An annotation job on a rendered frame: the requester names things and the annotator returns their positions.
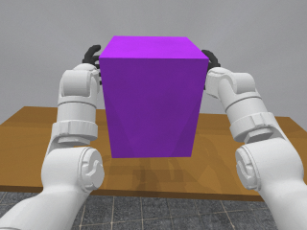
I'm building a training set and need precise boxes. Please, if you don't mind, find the carton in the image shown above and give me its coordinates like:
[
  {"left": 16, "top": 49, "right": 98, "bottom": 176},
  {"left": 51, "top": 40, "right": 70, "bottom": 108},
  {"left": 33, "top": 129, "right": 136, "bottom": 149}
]
[{"left": 98, "top": 35, "right": 209, "bottom": 158}]

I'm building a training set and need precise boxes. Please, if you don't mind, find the left robot hand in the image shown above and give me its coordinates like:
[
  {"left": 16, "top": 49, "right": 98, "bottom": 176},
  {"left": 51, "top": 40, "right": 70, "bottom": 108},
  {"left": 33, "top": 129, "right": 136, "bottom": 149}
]
[{"left": 82, "top": 44, "right": 102, "bottom": 85}]

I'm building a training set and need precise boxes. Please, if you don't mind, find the right robot forearm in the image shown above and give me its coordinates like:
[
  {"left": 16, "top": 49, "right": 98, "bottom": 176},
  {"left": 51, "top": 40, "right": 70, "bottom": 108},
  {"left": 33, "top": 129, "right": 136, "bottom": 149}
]
[{"left": 205, "top": 67, "right": 304, "bottom": 178}]

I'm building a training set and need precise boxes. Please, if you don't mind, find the right robot hand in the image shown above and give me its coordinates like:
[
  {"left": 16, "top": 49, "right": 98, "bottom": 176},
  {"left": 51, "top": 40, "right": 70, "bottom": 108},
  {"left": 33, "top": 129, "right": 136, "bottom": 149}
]
[{"left": 201, "top": 50, "right": 221, "bottom": 90}]

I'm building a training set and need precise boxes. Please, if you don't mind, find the robot left upper arm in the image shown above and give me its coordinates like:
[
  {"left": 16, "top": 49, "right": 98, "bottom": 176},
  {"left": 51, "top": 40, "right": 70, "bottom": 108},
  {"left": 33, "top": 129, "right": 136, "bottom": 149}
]
[{"left": 0, "top": 147, "right": 105, "bottom": 230}]

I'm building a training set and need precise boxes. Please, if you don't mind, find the robot right upper arm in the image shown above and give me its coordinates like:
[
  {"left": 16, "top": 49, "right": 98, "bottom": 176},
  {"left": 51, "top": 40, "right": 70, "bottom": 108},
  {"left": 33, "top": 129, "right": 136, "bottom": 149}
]
[{"left": 235, "top": 137, "right": 307, "bottom": 230}]

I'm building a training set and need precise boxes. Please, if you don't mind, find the left robot forearm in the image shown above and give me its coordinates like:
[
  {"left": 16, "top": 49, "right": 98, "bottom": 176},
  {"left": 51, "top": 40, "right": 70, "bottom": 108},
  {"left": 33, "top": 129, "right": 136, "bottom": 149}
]
[{"left": 41, "top": 63, "right": 101, "bottom": 184}]

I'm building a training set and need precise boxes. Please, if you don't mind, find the table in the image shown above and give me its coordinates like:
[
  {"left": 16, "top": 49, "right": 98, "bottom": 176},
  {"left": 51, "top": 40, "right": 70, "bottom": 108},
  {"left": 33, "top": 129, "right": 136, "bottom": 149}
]
[{"left": 0, "top": 106, "right": 307, "bottom": 202}]

